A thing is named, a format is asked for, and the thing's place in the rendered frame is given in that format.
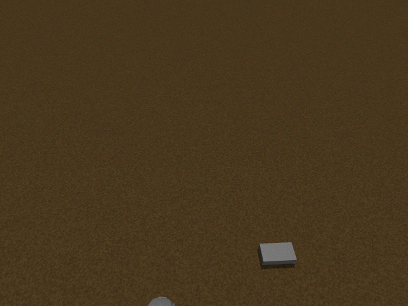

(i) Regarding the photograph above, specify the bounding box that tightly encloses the small box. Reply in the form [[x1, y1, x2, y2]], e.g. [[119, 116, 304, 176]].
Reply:
[[258, 242, 297, 265]]

